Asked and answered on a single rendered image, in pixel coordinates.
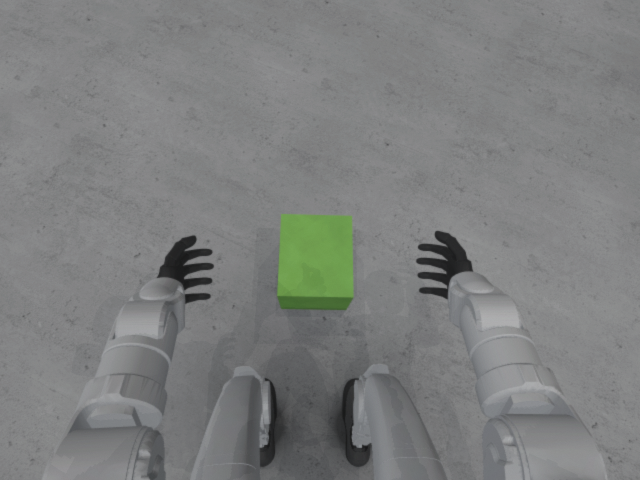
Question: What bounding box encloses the left robot shin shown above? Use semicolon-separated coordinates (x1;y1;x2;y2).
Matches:
222;366;269;445

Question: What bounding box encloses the left robot upper arm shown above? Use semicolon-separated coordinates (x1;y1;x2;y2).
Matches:
46;426;166;480

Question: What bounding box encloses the robot right forearm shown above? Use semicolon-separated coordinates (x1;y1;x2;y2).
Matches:
448;271;607;480

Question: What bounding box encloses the robot right hand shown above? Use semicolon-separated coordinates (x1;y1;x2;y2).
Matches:
416;231;473;299

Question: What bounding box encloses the robot left hand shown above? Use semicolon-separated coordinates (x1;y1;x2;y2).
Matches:
157;235;214;304

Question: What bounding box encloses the right robot foot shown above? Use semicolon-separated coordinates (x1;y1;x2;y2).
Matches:
342;378;370;467

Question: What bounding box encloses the robot left forearm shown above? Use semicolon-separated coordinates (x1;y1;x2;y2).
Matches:
42;277;185;480

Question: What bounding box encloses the right robot upper arm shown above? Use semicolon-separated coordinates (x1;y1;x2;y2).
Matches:
482;414;605;480

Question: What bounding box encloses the carton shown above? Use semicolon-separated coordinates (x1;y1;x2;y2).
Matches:
277;214;354;310

